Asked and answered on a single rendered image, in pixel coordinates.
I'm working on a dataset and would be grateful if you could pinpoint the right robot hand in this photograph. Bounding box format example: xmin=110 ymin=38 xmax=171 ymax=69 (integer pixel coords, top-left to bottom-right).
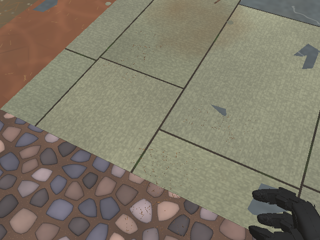
xmin=248 ymin=187 xmax=320 ymax=240

